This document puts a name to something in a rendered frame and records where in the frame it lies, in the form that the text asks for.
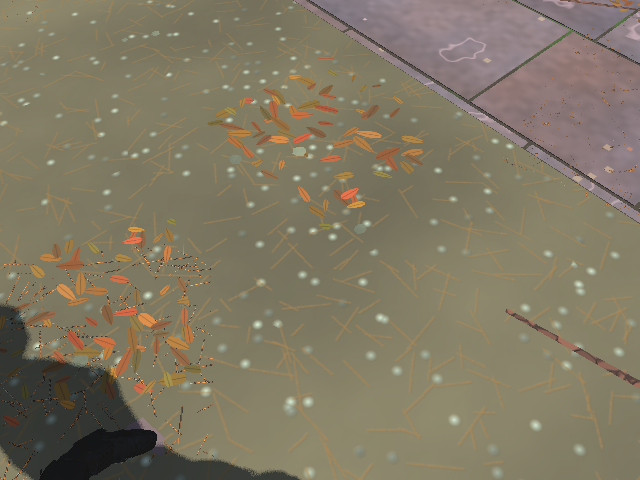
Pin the robot left hand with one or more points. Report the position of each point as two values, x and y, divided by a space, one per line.
97 451

